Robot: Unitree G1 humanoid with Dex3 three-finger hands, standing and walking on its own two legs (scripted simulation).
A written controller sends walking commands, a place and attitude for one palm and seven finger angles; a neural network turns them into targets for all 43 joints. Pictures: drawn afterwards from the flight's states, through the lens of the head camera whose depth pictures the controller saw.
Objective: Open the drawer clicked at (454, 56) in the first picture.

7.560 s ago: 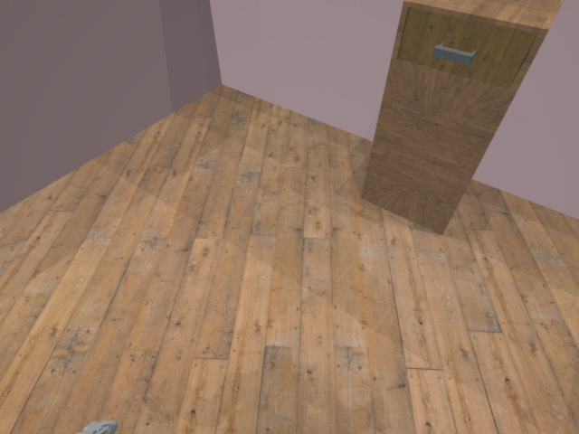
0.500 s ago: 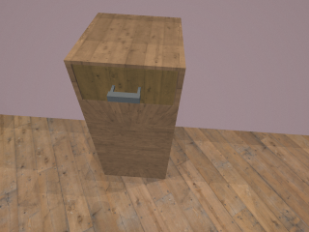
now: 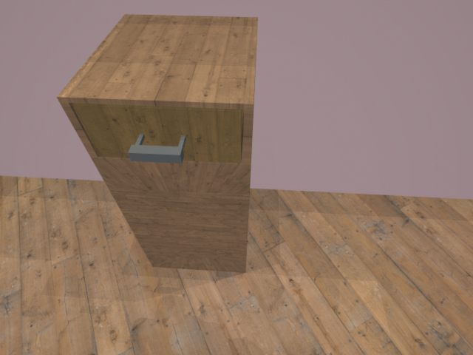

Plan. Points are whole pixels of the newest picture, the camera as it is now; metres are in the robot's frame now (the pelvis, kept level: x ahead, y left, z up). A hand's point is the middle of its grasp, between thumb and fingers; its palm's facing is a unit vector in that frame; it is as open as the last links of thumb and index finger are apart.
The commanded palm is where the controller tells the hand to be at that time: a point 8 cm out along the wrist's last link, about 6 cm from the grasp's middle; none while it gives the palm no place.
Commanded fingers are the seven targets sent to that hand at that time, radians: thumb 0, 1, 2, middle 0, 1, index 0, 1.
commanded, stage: come to a stop and stand still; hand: left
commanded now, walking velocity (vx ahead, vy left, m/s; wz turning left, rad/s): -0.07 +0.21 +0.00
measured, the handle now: (159, 146) +0.53 +0.21 +0.03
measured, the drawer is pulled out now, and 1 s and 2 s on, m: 0.00 0.00 0.00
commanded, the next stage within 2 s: look again from close up in 0.64 s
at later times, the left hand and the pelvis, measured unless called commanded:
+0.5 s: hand out of the picture -0.02 +0.17 -0.16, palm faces +0.05 -0.98 -0.21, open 7.3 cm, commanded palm none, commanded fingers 0.00 0.90 0.90 -0.20 -0.30 -0.20 -0.30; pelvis -0.03 +0.00 +0.01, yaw +1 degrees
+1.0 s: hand out of the picture -0.02 +0.17 -0.17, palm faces +0.05 -0.98 -0.21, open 7.4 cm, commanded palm none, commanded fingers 0.00 0.90 0.90 -0.20 -0.30 -0.20 -0.30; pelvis -0.02 -0.01 +0.00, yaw +2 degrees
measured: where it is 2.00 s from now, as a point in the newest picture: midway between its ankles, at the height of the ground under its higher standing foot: outside the picture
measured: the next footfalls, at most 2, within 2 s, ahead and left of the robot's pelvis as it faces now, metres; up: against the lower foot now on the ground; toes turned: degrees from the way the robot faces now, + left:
left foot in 0.12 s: +0.04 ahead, +0.09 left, +0.00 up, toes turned +4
right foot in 0.42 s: +0.00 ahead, -0.09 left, +0.00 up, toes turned +6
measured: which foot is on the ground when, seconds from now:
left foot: up 0.00-0.10, down 0.12-1.00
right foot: down 0.00-0.14, up 0.16-0.40, down 0.42-1.00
